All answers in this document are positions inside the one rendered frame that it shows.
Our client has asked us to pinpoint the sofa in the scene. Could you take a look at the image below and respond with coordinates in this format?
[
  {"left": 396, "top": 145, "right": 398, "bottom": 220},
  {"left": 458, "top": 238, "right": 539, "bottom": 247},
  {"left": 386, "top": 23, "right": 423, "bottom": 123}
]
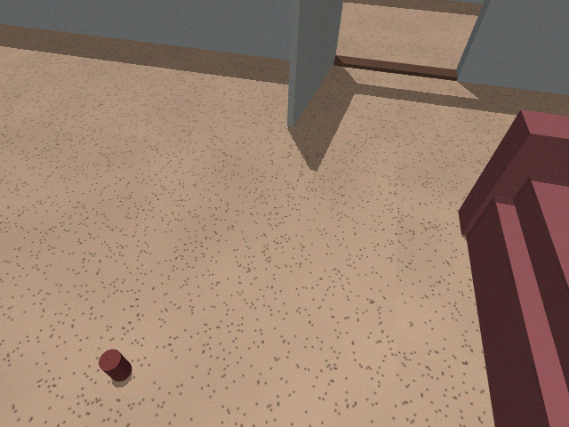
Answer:
[{"left": 458, "top": 109, "right": 569, "bottom": 427}]

